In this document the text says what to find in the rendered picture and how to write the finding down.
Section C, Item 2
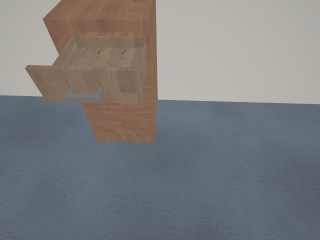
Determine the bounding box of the drawer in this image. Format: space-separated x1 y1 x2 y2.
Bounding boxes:
25 35 147 104

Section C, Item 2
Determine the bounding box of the handle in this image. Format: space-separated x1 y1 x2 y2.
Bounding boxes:
64 86 102 103

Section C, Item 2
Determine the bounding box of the cabinet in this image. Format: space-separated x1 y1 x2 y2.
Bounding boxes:
43 0 158 143

